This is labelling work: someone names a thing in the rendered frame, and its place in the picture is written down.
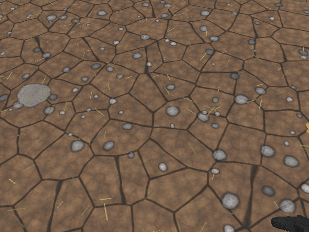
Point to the robot right hand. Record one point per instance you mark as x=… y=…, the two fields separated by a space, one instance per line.
x=291 y=224

